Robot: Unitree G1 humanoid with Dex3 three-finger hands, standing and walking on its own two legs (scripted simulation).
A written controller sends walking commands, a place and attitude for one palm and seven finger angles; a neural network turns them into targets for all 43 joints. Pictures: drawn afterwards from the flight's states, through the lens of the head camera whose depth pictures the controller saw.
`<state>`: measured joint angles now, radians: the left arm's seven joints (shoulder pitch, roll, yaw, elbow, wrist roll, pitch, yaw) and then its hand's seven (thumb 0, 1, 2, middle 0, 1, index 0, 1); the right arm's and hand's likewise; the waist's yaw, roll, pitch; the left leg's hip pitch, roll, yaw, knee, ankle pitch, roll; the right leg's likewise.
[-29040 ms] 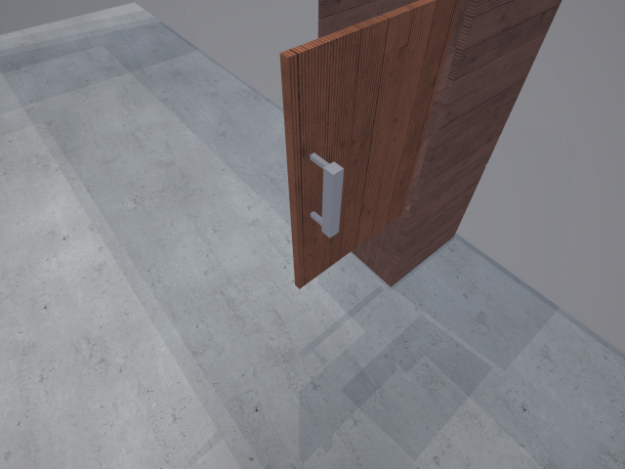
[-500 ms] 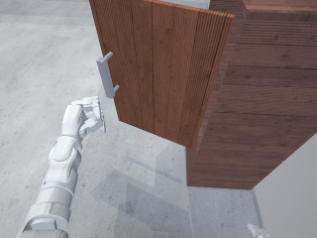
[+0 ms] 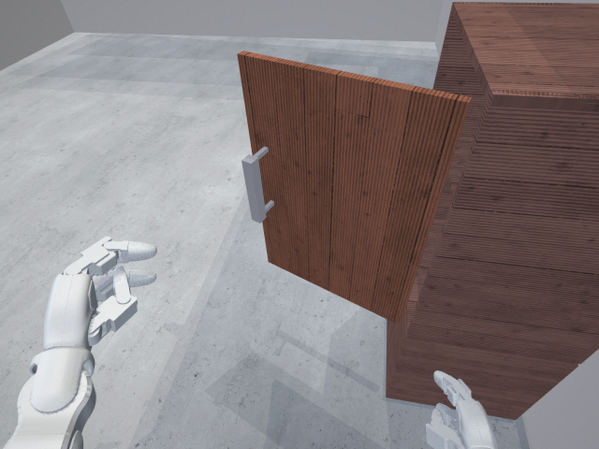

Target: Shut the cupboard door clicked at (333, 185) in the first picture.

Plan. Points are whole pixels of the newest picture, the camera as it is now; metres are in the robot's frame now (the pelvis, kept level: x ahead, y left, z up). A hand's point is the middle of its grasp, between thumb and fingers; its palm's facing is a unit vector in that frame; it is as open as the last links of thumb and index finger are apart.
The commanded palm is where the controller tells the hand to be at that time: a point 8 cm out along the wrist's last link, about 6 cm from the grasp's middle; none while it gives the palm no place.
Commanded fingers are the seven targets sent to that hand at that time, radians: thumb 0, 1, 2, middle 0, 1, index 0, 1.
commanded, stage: draw the hand back to the body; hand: left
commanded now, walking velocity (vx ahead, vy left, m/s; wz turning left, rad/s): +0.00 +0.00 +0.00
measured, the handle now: (261, 185) +0.65 +0.17 -0.02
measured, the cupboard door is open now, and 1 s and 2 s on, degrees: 69 69 69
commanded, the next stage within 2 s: step back with the hand held close in 0.58 s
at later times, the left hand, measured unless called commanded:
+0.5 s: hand (90, 319) +0.20 +0.25 +0.14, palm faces +0.45 -0.80 -0.40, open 7.3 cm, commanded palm +0.15 +0.29 +0.17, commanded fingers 0.00 0.90 0.90 -0.20 -0.30 -0.20 -0.30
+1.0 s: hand (75, 318) +0.20 +0.26 +0.15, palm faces +0.37 -0.79 -0.49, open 7.4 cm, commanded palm +0.14 +0.30 +0.17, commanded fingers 0.00 0.90 0.90 -0.20 -0.30 -0.20 -0.30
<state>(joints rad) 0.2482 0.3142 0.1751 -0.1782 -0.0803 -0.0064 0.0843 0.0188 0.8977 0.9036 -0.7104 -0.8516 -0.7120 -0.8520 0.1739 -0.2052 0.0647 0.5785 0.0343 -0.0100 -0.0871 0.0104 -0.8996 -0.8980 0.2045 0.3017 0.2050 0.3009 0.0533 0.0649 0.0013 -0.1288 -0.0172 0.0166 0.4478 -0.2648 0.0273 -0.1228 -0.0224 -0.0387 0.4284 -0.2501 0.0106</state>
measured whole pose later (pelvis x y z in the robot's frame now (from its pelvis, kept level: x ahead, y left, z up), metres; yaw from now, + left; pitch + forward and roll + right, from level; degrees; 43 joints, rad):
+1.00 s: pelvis +0.00 +0.01 +0.00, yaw +0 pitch +1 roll +0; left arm 0.55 0.40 0.37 -0.44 -0.08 -0.12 0.11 0.02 0.89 0.90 -0.21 -0.30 -0.21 -0.30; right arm 0.18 -0.25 -0.02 0.58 0.02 0.03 -0.11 0.01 -0.90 -0.90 0.20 0.30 0.20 0.30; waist 0.01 0.05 -0.01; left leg -0.25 -0.02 0.03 0.51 -0.28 0.04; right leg -0.24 -0.03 -0.03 0.49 -0.27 0.02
